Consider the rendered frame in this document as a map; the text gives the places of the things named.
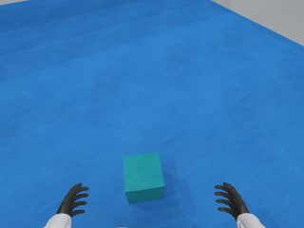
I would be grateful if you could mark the robot right forearm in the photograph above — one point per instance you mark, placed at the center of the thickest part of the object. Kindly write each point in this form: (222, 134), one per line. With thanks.
(247, 220)

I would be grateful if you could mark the robot right hand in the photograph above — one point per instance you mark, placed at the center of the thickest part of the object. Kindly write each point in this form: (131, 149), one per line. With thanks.
(234, 200)

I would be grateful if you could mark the carton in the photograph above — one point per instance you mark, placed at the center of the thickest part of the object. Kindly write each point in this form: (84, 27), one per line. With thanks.
(143, 179)

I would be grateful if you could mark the robot left hand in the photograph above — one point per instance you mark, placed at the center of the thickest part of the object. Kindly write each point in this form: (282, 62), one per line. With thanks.
(68, 203)

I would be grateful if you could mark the robot left forearm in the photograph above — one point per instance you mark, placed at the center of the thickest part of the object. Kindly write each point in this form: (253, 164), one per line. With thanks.
(59, 221)

